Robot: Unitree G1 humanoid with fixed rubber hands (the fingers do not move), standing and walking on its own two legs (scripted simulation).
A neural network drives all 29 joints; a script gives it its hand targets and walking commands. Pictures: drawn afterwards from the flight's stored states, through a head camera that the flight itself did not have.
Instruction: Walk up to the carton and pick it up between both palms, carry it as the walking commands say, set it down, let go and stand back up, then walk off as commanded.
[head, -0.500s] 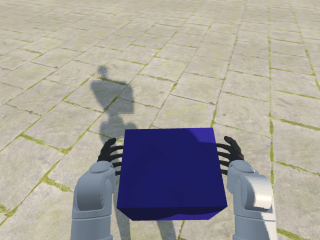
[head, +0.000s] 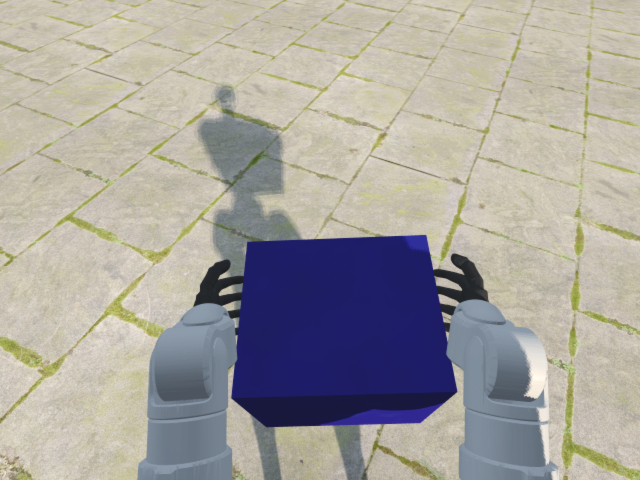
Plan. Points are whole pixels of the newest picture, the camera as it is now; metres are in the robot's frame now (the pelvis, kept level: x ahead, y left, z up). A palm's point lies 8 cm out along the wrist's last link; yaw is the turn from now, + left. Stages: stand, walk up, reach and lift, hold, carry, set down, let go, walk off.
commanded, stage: carry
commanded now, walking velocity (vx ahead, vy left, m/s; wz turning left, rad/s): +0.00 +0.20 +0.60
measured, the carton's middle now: (339, 338) +0.31 -0.01 +0.00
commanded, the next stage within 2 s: none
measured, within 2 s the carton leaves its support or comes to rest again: neither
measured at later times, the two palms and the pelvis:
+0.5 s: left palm (120, 330) +0.26 +0.22 +0.11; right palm (405, 303) +0.29 -0.07 +0.12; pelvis -0.02 +0.05 +0.02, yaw +9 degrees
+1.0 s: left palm (59, 373) +0.21 +0.27 +0.11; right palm (363, 322) +0.27 -0.02 +0.12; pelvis -0.04 +0.07 +0.02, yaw +10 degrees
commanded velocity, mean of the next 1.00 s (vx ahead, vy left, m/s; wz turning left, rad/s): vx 0.00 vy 0.01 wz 0.02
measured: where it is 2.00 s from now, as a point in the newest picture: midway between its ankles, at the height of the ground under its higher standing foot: outside the picture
